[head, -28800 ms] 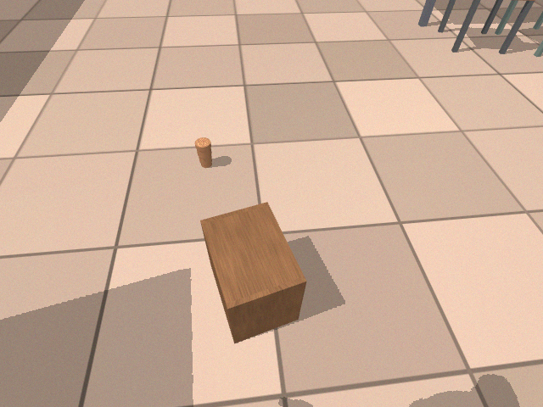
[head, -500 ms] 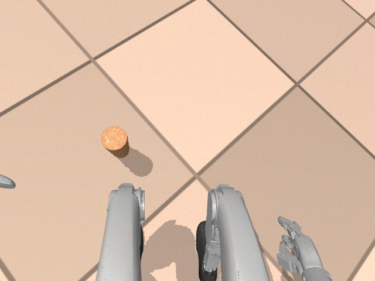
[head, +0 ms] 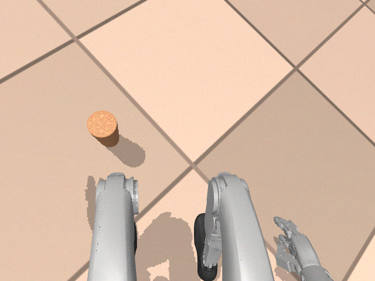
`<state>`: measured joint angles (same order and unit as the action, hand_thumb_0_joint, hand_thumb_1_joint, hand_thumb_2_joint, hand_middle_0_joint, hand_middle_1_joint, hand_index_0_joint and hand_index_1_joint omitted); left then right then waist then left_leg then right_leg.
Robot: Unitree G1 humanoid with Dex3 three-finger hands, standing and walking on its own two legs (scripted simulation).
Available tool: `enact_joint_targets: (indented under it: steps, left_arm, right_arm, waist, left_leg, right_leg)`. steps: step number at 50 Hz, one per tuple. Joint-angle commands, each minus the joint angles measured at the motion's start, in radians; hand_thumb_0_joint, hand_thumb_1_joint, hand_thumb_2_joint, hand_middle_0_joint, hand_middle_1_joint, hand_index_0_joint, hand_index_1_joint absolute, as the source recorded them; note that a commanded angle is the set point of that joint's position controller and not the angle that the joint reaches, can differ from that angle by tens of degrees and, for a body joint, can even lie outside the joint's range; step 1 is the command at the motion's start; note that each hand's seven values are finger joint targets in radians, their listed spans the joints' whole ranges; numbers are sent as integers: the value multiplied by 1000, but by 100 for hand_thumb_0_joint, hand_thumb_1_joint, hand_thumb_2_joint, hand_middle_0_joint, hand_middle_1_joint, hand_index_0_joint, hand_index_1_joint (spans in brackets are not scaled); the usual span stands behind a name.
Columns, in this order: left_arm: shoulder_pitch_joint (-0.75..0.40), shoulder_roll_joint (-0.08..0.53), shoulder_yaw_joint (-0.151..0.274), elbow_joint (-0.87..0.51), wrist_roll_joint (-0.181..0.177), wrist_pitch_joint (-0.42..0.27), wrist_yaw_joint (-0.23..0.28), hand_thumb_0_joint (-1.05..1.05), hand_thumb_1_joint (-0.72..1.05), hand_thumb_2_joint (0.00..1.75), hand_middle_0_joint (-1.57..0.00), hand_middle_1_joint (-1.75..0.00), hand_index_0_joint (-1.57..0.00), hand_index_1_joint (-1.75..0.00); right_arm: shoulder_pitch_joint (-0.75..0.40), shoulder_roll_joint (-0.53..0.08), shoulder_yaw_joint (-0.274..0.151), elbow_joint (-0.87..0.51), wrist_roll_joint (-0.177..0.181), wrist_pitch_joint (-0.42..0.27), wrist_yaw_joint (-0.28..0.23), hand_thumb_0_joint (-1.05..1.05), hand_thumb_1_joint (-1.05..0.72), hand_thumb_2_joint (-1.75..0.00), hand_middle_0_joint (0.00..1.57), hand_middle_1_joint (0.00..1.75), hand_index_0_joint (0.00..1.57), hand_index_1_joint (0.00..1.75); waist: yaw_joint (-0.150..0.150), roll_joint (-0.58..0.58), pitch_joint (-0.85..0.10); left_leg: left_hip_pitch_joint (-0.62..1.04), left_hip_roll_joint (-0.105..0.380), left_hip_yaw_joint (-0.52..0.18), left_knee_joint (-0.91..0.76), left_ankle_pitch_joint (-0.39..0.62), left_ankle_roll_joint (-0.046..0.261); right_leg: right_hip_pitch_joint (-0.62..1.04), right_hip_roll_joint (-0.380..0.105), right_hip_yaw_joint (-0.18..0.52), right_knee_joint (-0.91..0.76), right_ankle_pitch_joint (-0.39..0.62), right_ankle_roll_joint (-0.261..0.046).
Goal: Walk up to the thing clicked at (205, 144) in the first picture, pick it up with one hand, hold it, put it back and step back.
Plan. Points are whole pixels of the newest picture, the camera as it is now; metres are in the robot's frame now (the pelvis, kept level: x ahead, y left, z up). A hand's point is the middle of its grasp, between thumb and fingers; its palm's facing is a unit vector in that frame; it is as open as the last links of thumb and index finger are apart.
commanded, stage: go down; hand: left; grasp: from the side
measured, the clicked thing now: (106, 132) +0.48 +0.22 -0.33
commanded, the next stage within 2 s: approach in 0.62 s
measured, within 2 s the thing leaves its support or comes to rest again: neither
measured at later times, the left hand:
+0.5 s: hand out of the picture +0.39 +0.40 -0.02, palm faces +0.14 -0.99 -0.09, open 17.4 cm
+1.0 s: hand out of the picture +0.40 +0.40 -0.08, palm faces +0.15 -0.99 +0.00, open 17.5 cm
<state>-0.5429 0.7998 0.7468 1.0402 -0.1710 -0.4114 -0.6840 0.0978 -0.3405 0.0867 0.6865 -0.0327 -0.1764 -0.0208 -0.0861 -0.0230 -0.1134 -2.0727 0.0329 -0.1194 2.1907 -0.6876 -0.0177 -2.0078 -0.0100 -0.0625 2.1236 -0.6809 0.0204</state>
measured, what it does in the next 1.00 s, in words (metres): lowers itself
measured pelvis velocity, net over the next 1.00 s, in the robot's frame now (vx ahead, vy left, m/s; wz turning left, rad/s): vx -0.01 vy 0.00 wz -0.05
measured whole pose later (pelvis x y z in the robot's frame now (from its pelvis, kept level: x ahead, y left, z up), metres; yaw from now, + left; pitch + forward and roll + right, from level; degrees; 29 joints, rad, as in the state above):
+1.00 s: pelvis -0.01 +0.00 -0.06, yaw -3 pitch +28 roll -9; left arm -0.67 0.96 0.78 1.25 -0.26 -0.53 -0.76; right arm 0.07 -0.39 0.20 0.66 -0.08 -0.18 0.00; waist -0.14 -0.08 0.00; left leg -2.21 0.03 -0.18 2.39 -0.69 -0.01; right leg -2.12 0.01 -0.10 2.28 -0.67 0.03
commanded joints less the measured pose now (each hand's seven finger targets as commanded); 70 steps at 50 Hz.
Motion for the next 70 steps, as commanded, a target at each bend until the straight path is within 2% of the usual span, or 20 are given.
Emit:
enact_joint_targets:
  steps: [1, 4, 7, 13, 16, 20, 27, 33, 35, 36, 38, 44, 48, 51, 53, 55, 57, 62, 65, 70]
  left_arm:
    - [-183, 420, 87, -176, -47, -63, -3, 0, -55, 9, -4, -9, -4, -9]
    - [-194, 442, 101, -181, -51, -67, -12, 0, -54, 9, -4, -8, -4, -9]
    - [-203, 440, 93, -162, -56, -64, -23, 0, -55, 9, -5, -9, -4, -9]
    - [-216, 466, 103, -175, -59, -54, -40, 0, -55, 9, -4, -9, -3, -9]
    - [-214, 478, 106, -176, -63, -50, -42, 0, -55, 8, -5, -8, -4, -9]
    - [-211, 500, 121, -187, -67, -49, -40, 0, -53, 8, -5, -8, -4, -8]
    - [-221, 481, 113, -178, -73, -50, -58, 0, -52, 7, -5, -8, -5, -8]
    - [-256, 527, 127, -179, -71, -63, -58, 0, -53, 7, -5, -7, -4, -8]
    - [-240, 515, 125, -142, -69, -61, -61, 0, -52, 7, -5, -7, -4, -8]
    - [-269, 537, 126, -168, -70, -67, -62, 0, -54, 14, -7, -12, -4, -15]
    - [-260, 539, 131, -122, -73, -70, -67, 0, -58, 2, -8, -8, -6, -10]
    - [-269, 452, 90, 33, -117, -133, -88, 0, -59, 2, -8, -8, -6, -9]
    - [-291, 414, 35, 110, -110, -182, -76, 0, -59, 2, -8, -8, -6, -9]
    - [-291, 421, 24, 150, -88, -228, -48, 0, -61, 2, -8, -9, -6, -10]
    - [-327, 464, 34, 112, -74, -271, -26, 0, -59, 4, -7, -9, -5, -10]
    - [-354, 520, 68, 53, -64, -321, 2, 0, -57, 4, -7, -9, -6, -10]
    - [-363, 502, 69, 6, -64, -372, 24, 0, -56, 5, -7, -10, -5, -11]
    - [-263, 472, 63, 145, -43, -440, 84, 0, -58, 7, -7, -11, -5, -11]
    - [-237, 373, 1, 189, -36, -471, 99, 0, -57, 8, -6, -11, -5, -12]
    - [-317, 305, -86, 210, -38, -554, 154, 0, -61, 0, -7, -8, -7, -8]
  right_arm:
    - [115, -235, -86, -58, 1, -22, -14, 0, -92, -91, 20, 30, 20, 30]
    - [120, -235, -77, -54, -1, -22, -12, 0, -92, -91, 20, 30, 20, 30]
    - [125, -236, -76, -58, 0, -23, -12, 0, -92, -91, 20, 30, 20, 30]
    - [140, -251, -70, -49, -2, -20, -12, 0, -92, -91, 20, 30, 20, 30]
    - [127, -255, -69, -55, 0, -20, -13, 0, -91, -91, 20, 30, 20, 30]
    - [132, -253, -62, -57, 0, -18, -13, 0, -92, -91, 20, 30, 20, 30]
    - [137, -265, -60, -51, -4, -15, -12, 0, -92, -91, 20, 30, 20, 30]
    - [128, -266, -49, -56, -6, -10, -10, 0, -92, -91, 20, 30, 20, 30]
    - [125, -272, -45, -57, -9, -11, -9, 0, -92, -91, 20, 30, 20, 30]
    - [120, -271, -43, -58, -9, -9, -9, 0, -93, -91, 20, 30, 20, 30]
    - [112, -274, -37, -63, -10, -11, -8, 0, -91, -90, 20, 30, 20, 30]
    - [96, -282, -1, -70, -27, -21, 0, 0, -91, -90, 20, 30, 20, 30]
    - [70, -302, 21, -76, -46, -22, 8, 0, -90, -90, 20, 30, 20, 30]
    - [60, -314, 38, -81, -67, -12, 18, 0, -90, -90, 20, 30, 20, 30]
    - [47, -324, 58, -83, -86, -1, 23, 0, -90, -90, 20, 30, 20, 30]
    - [33, -327, 71, -86, -103, 15, 30, 0, -91, -90, 20, 30, 20, 30]
    - [5, -335, 88, -98, -121, 28, 37, 0, -91, -90, 20, 30, 20, 30]
    - [-37, -357, 133, -87, -170, 69, 46, 0, -93, -91, 20, 30, 20, 30]
    - [-69, -368, 150, -93, -194, 88, 55, 0, -93, -91, 20, 30, 20, 30]
    - [-129, -375, 200, -110, -224, 98, 69, 0, -95, -91, 20, 30, 20, 30]
  waist:
    - [38, 233, -577]
    - [44, 241, -589]
    - [26, 218, -592]
    - [36, 257, -615]
    - [38, 261, -583]
    - [36, 254, -599]
    - [20, 284, -595]
    - [20, 278, -569]
    - [11, 274, -551]
    - [12, 273, -555]
    - [1, 246, -516]
    - [-58, 172, -439]
    - [-78, 199, -411]
    - [-80, 220, -409]
    - [-87, 271, -434]
    - [-73, 312, -468]
    - [-86, 374, -490]
    - [-106, 394, -418]
    - [-140, 411, -366]
    - [-216, 323, -307]
  left_leg:
    - [435, -3, 50, -290, 82, 40]
    - [421, -6, 58, -265, 109, 39]
    - [401, -6, 61, -247, 109, 42]
    - [442, -5, 49, -233, 155, 34]
    - [412, -4, 47, -237, 97, 37]
    - [397, -8, 53, -218, 129, 38]
    - [445, -5, 34, -203, 185, 33]
    - [399, -5, 35, -198, 132, 37]
    - [397, -4, 28, -201, 123, 35]
    - [382, -3, 35, -193, 99, 39]
    - [349, -3, 34, -184, 74, 42]
    - [264, -1, 26, -106, 70, 47]
    - [269, 5, 8, -75, 61, 38]
    - [281, 11, -2, -44, 79, 29]
    - [319, 17, -12, -33, 114, 20]
    - [349, 21, -12, -14, 151, 15]
    - [405, 26, -22, -2, 200, 5]
    - [375, 33, -36, 45, 224, -3]
    - [389, 40, -59, 48, 237, -15]
    - [310, 44, -86, 109, 154, -3]
  right_leg:
    - [249, 21, -32, -201, 90, -60]
    - [250, 22, -32, -184, 108, -61]
    - [255, 24, -33, -186, 101, -58]
    - [229, 22, -43, -150, 136, -63]
    - [206, 25, -46, -151, 93, -62]
    - [230, 25, -47, -145, 115, -60]
    - [182, 23, -54, -117, 158, -63]
    - [187, 25, -58, -115, 119, -61]
    - [175, 26, -64, -108, 113, -60]
    - [184, 28, -60, -115, 95, -59]
    - [165, 31, -64, -113, 74, -57]
    - [158, 42, -85, -91, 80, -49]
    - [119, 47, -104, -55, 80, -53]
    - [101, 51, -119, -17, 96, -55]
    - [121, 50, -128, 11, 124, -55]
    - [144, 53, -128, 29, 147, -53]
    - [142, 53, -136, 60, 181, -52]
    - [145, 61, -164, 96, 212, -50]
    - [122, 63, -188, 116, 223, -53]
    - [150, 74, -216, 112, 205, -39]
